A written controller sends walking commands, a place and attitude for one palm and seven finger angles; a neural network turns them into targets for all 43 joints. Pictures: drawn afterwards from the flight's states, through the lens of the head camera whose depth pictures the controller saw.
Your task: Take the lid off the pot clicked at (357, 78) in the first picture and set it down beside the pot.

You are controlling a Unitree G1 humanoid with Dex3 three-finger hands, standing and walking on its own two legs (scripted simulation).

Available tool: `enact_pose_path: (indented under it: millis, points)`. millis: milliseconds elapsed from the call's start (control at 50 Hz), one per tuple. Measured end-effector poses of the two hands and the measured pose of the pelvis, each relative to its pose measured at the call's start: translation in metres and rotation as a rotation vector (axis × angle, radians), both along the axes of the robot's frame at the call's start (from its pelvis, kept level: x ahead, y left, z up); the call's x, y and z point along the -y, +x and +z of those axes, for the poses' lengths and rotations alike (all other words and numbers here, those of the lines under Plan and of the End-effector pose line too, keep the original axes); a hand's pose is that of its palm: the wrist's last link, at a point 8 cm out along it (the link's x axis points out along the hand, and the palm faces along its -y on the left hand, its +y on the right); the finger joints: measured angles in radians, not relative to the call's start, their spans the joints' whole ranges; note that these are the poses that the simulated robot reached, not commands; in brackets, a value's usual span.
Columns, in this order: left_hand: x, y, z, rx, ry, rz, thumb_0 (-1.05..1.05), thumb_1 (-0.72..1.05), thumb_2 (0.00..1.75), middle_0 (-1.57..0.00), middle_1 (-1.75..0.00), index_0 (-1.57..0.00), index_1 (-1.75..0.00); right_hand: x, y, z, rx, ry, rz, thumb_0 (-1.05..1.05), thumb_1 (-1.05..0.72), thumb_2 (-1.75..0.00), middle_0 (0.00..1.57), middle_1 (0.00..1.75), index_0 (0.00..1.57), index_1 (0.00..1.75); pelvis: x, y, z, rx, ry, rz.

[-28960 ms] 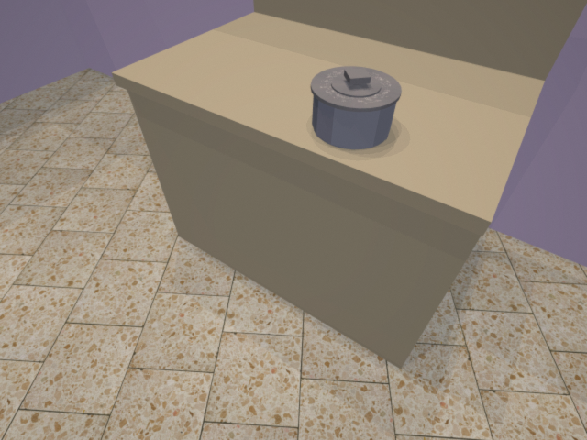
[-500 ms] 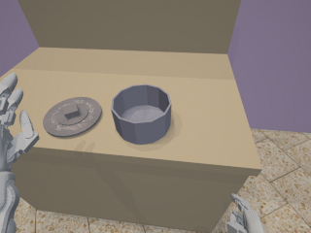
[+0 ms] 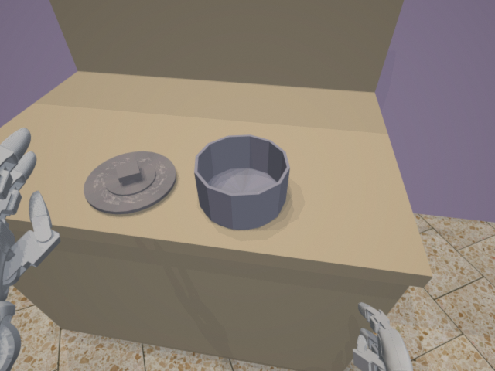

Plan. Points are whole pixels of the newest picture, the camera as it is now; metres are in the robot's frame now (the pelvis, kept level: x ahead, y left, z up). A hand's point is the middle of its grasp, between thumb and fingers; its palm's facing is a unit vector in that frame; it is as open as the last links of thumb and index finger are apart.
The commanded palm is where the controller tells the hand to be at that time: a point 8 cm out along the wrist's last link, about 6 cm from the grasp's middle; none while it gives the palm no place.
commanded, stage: step back with the hand held close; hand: left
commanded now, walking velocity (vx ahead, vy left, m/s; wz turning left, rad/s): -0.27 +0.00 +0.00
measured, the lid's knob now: (128, 171) +0.48 +0.34 +0.04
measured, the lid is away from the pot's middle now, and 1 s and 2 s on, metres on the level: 0.26 0.26 0.26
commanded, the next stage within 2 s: stop stepping back and stand still in 1.34 s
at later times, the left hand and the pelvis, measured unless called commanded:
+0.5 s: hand (43, 256) +0.16 +0.24 +0.21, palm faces +0.36 -0.78 -0.52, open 7.4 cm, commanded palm +0.09 +0.29 +0.22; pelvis -0.04 +0.01 -0.01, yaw -1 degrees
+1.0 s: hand out of the picture +0.10 +0.25 +0.21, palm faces +0.34 -0.82 -0.46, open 7.4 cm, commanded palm +0.03 +0.31 +0.22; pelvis -0.11 +0.03 -0.02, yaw -3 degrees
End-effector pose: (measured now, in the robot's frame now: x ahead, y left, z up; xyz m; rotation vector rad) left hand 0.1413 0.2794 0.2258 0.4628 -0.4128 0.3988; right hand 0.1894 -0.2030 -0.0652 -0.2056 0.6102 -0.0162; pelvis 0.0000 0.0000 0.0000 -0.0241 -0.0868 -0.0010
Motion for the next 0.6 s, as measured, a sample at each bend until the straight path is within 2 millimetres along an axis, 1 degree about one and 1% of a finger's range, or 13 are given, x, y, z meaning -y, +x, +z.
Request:
enact_pose_path:
  millis: [60, 100, 180, 240, 280, 340, 500, 600]
  points:
    - [-0.008, 0.003, 0.012, 0.051, 0.073, 0.001, 0.01, 0.88, 0.90, -0.21, -0.30, -0.21, -0.30, 0.001, -0.002, 0.001, -0.018, -0.009, -0.002, 0.01, -0.90, -0.90, 0.20, 0.30, 0.20, 0.30, 0.000, -0.002, -0.001, -0.023, -0.010, -0.001]
    - [-0.012, 0.007, 0.013, 0.068, 0.096, -0.007, 0.01, 0.88, 0.90, -0.21, -0.30, -0.21, -0.30, 0.003, -0.006, 0.000, -0.039, -0.020, -0.014, 0.01, -0.90, -0.90, 0.20, 0.30, 0.20, 0.30, -0.003, -0.005, -0.001, -0.040, -0.015, -0.004]
    - [-0.011, 0.017, -0.001, 0.009, 0.092, -0.065, 0.01, 0.89, 0.90, -0.20, -0.30, -0.21, -0.30, 0.011, -0.019, -0.001, -0.078, -0.042, -0.066, 0.01, -0.90, -0.90, 0.20, 0.30, 0.20, 0.30, -0.011, -0.009, -0.002, -0.069, -0.011, -0.015]
    - [-0.008, 0.018, -0.014, -0.066, 0.104, -0.118, 0.01, 0.89, 0.90, -0.20, -0.30, -0.21, -0.30, 0.015, -0.031, -0.002, -0.104, -0.058, -0.107, 0.01, -0.90, -0.90, 0.20, 0.30, 0.20, 0.30, -0.016, -0.012, -0.004, -0.087, -0.005, -0.022]
    - [-0.008, 0.015, -0.017, -0.098, 0.128, -0.144, 0.01, 0.89, 0.90, -0.21, -0.30, -0.21, -0.30, 0.017, -0.040, -0.003, -0.119, -0.068, -0.126, 0.01, -0.90, -0.90, 0.20, 0.30, 0.20, 0.30, -0.018, -0.015, -0.005, -0.094, -0.001, -0.023]
    - [-0.007, 0.007, -0.016, -0.106, 0.166, -0.160, 0.01, 0.88, 0.90, -0.21, -0.30, -0.22, -0.30, 0.016, -0.052, -0.006, -0.130, -0.074, -0.139, 0.01, -0.90, -0.90, 0.20, 0.30, 0.20, 0.30, -0.019, -0.021, -0.008, -0.098, 0.007, -0.028]
    - [-0.002, -0.018, 0.003, -0.006, 0.216, -0.117, 0.01, 0.88, 0.90, -0.21, -0.30, -0.22, -0.30, 0.010, -0.079, -0.022, -0.130, -0.023, -0.132, 0.01, -0.90, -0.90, 0.20, 0.30, 0.20, 0.30, -0.015, -0.041, -0.014, -0.083, -0.011, -0.022]
    - [-0.003, -0.032, 0.000, 0.036, 0.178, -0.105, 0.01, 0.88, 0.90, -0.21, -0.30, -0.22, -0.30, 0.011, -0.095, -0.025, -0.133, -0.019, -0.155, 0.01, -0.90, -0.90, 0.20, 0.30, 0.20, 0.30, -0.014, -0.051, -0.017, -0.087, -0.027, -0.003]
